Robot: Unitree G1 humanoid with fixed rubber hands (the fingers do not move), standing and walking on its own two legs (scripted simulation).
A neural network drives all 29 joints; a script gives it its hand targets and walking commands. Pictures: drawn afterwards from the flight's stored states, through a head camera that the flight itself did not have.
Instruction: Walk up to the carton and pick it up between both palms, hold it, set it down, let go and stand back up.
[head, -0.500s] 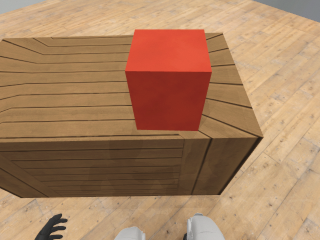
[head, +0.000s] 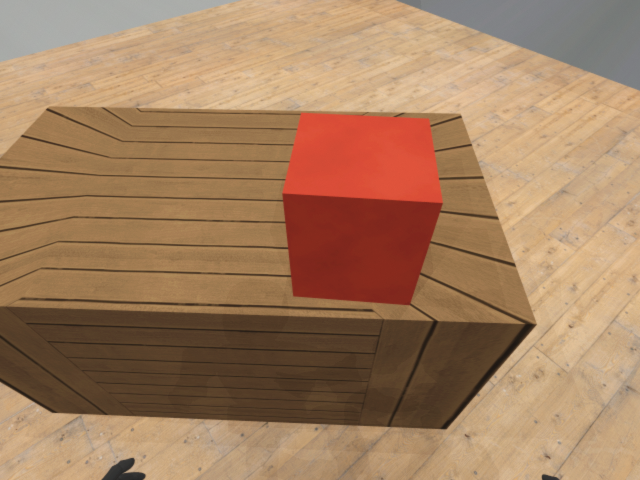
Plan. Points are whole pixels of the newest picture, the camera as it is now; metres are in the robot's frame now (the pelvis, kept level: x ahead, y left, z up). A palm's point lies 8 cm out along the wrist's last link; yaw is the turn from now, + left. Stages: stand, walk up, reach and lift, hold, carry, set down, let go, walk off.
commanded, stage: walk up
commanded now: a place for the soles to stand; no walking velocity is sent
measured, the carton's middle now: (357, 212) +0.53 -0.04 +0.00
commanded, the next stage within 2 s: none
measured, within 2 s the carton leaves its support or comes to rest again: neither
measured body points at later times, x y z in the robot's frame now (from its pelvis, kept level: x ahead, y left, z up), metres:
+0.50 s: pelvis +0.04 -0.02 +0.01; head +0.04 -0.02 +0.46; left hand +0.13 +0.31 -0.11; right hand +0.08 -0.34 -0.11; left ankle -0.02 +0.12 -0.72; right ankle +0.08 -0.13 -0.71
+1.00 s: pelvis +0.11 -0.04 -0.01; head +0.15 -0.03 +0.44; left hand +0.18 +0.27 -0.14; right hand +0.24 -0.33 -0.13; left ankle +0.20 +0.08 -0.72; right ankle +0.10 -0.14 -0.72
